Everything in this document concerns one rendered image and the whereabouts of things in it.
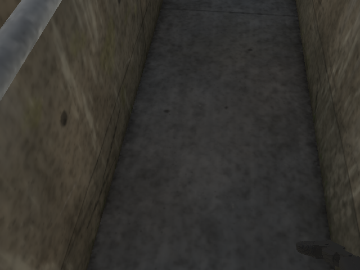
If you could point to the right robot hand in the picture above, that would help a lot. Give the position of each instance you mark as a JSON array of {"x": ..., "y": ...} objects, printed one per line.
[{"x": 330, "y": 252}]

